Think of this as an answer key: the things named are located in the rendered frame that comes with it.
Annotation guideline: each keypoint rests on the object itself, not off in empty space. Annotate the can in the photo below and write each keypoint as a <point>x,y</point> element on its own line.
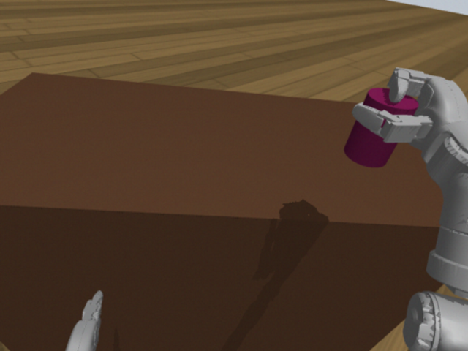
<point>366,148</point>

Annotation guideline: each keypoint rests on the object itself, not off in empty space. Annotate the right robot arm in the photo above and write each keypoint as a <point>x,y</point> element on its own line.
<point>437,322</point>

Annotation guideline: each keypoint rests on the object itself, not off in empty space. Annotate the right robot hand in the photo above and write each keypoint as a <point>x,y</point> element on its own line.
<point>440,102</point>

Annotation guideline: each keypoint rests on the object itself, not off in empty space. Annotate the left robot hand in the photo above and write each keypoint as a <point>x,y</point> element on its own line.
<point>85,334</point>

